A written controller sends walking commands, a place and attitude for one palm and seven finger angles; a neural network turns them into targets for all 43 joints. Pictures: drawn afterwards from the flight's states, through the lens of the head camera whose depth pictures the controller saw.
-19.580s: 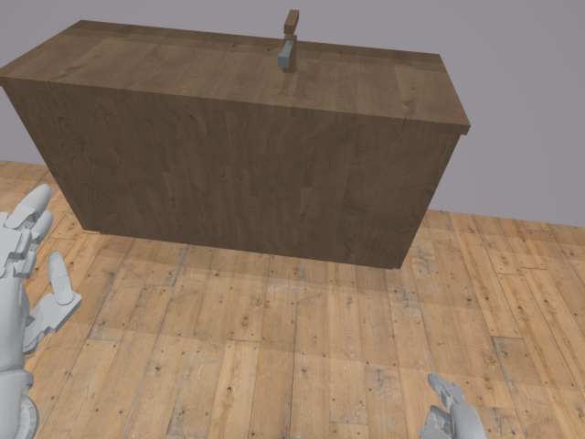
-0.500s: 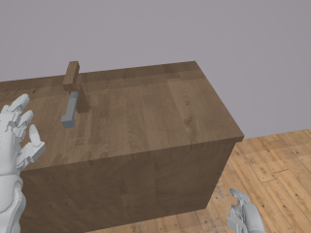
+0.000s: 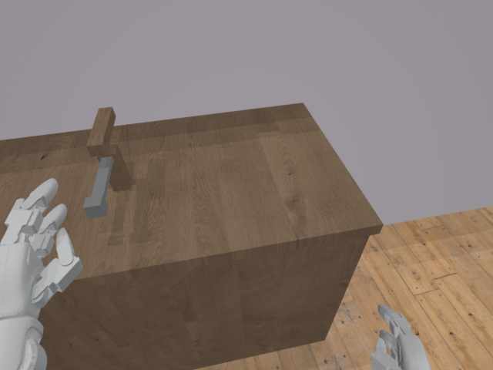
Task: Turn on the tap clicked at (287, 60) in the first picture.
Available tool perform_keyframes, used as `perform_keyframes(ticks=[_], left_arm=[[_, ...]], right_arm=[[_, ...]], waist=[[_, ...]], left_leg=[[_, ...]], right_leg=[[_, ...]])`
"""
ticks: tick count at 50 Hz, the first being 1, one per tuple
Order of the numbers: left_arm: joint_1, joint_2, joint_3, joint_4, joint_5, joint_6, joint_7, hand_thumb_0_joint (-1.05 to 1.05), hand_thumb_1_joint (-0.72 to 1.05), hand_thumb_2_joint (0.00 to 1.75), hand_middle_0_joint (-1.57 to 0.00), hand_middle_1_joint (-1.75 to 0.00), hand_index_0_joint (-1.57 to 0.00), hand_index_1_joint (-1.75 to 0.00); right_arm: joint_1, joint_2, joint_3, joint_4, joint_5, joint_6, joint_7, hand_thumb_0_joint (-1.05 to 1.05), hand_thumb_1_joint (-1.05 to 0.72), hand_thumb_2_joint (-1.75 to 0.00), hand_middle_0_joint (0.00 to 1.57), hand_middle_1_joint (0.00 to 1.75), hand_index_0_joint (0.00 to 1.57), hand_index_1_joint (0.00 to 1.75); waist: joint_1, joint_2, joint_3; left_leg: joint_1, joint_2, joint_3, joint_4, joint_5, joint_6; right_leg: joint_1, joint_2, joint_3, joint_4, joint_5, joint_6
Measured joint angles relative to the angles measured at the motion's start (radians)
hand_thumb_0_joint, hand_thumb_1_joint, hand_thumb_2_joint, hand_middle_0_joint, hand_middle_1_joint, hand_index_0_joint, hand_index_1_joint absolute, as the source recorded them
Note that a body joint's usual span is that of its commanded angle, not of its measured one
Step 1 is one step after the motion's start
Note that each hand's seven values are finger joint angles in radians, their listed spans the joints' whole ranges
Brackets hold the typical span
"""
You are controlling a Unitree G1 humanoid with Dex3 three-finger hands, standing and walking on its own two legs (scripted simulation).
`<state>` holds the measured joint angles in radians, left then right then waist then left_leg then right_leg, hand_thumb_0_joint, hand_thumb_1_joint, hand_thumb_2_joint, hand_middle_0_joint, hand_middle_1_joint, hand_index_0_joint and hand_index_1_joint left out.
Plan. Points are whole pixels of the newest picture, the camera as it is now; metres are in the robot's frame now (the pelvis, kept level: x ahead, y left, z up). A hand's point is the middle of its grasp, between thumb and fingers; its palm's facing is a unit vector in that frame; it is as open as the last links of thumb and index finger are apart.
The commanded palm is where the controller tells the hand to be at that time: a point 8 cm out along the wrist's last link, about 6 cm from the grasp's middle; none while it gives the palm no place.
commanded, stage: turn the palm inward beside the body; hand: left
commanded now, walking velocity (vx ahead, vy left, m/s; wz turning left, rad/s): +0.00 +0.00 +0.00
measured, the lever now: (96, 206) +0.33 +0.31 +0.10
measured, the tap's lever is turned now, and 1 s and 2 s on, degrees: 0 0 0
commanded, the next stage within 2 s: reach beside the lever's end, fingers flat in 1.12 s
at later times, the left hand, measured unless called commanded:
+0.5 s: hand (59, 286) +0.16 +0.24 +0.16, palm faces +0.48 -0.86 -0.16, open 7.4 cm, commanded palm +0.11 +0.28 +0.17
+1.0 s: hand (70, 277) +0.17 +0.24 +0.16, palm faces +0.48 -0.87 -0.12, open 7.4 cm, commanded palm +0.12 +0.28 +0.17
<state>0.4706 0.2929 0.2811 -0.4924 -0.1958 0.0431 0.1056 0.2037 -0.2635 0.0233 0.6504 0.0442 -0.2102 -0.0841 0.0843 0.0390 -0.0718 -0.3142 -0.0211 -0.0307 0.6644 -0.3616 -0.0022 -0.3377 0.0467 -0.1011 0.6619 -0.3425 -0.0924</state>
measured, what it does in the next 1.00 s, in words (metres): stands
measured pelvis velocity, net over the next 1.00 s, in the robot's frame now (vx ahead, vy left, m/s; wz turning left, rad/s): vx -0.01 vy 0.01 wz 0.02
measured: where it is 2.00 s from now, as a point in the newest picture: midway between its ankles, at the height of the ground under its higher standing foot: outside the picture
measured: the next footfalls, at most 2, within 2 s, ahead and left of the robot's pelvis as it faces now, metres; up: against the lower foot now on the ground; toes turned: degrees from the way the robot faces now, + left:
none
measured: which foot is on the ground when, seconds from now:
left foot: down 0.00-1.00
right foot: down 0.00-1.00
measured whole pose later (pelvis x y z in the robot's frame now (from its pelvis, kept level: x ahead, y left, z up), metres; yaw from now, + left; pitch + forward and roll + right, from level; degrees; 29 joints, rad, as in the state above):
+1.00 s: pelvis -0.01 +0.01 +0.00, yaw +1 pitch -2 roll +0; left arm 0.49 0.23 0.23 -0.56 -0.25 0.21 0.18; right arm 0.18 -0.24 0.06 0.66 0.05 -0.22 -0.10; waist 0.09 0.06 -0.06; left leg -0.26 -0.03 -0.04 0.63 -0.34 0.00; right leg -0.27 0.04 -0.11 0.61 -0.31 -0.08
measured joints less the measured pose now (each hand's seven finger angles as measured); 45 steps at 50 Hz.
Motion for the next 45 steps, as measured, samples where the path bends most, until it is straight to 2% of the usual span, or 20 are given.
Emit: perform_keyframes(ticks=[4, 10, 14, 19, 24, 33, 45], left_arm=[[-0.005, 0.0, -0.008, -0.012, 0.0, 0.003, 0.025, 0.01, 0.9, 0.9, -0.21, -0.3, -0.21, -0.3], [-0.022, -0.007, -0.003, -0.004, -0.023, 0.076, 0.039, 0.01, 0.9, 0.9, -0.21, -0.3, -0.21, -0.3], [-0.015, -0.021, -0.03, -0.013, -0.018, 0.11, 0.052, 0.01, 0.9, 0.9, -0.21, -0.3, -0.21, -0.3], [0.006, -0.03, -0.061, -0.047, -0.009, 0.106, 0.074, 0.01, 0.9, 0.9, -0.21, -0.3, -0.21, -0.3], [0.017, -0.032, -0.055, -0.066, -0.017, 0.108, 0.085, 0.01, 0.9, 0.9, -0.21, -0.3, -0.21, -0.3], [0.029, -0.052, -0.061, -0.071, -0.039, 0.146, 0.077, 0.01, 0.9, 0.9, -0.21, -0.3, -0.21, -0.3], [0.018, -0.061, -0.048, -0.076, -0.051, 0.159, 0.071, 0.01, 0.9, 0.9, -0.21, -0.3, -0.21, -0.3]], right_arm=[[-0.007, 0.015, 0.014, -0.004, 0.0, -0.01, 0.002, 0.01, -0.91, -0.9, 0.2, 0.3, 0.2, 0.3], [-0.021, 0.028, 0.037, -0.001, 0.009, -0.003, -0.004, 0.01, -0.9, -0.9, 0.2, 0.3, 0.2, 0.3], [-0.028, 0.028, 0.042, 0.001, 0.011, -0.006, -0.007, 0.01, -0.9, -0.9, 0.2, 0.3, 0.2, 0.3], [-0.035, 0.028, 0.044, 0.006, 0.006, -0.014, -0.005, 0.01, -0.9, -0.9, 0.2, 0.3, 0.2, 0.3], [-0.036, 0.031, 0.044, 0.012, 0.006, -0.015, -0.004, 0.01, -0.9, -0.9, 0.2, 0.3, 0.2, 0.3], [-0.031, 0.023, 0.044, 0.014, 0.007, -0.022, -0.012, 0.01, -0.9, -0.9, 0.2, 0.3, 0.2, 0.3], [-0.029, 0.023, 0.041, 0.011, 0.005, -0.022, -0.009, 0.01, -0.9, -0.9, 0.2, 0.3, 0.2, 0.3]], waist=[[-0.001, 0.003, -0.002], [0.002, 0.014, 0.003], [0.005, 0.018, 0.011], [0.007, 0.015, 0.018], [0.007, 0.011, 0.017], [0.009, 0.017, 0.013], [0.01, 0.016, 0.008]], left_leg=[[0.002, -0.001, 0.0, 0.002, 0.006, 0.001], [0.012, 0.0, -0.006, -0.004, 0.02, 0.003], [0.015, -0.001, -0.009, -0.004, 0.027, 0.005], [0.012, -0.004, -0.011, 0.002, 0.028, 0.007], [0.013, -0.004, -0.014, 0.007, 0.024, 0.008], [0.028, -0.008, -0.018, -0.005, 0.019, 0.012], [0.049, -0.01, -0.013, -0.033, 0.023, 0.009]], right_leg=[[0.004, -0.001, 0.0, -0.001, 0.007, 0.001], [0.022, 0.0, -0.006, -0.021, 0.026, 0.005], [0.03, -0.001, -0.01, -0.028, 0.035, 0.009], [0.028, -0.005, -0.013, -0.023, 0.036, 0.012], [0.032, -0.005, -0.016, -0.023, 0.033, 0.012], [0.049, -0.008, -0.018, -0.035, 0.028, 0.013], [0.061, -0.009, -0.012, -0.048, 0.025, 0.011]])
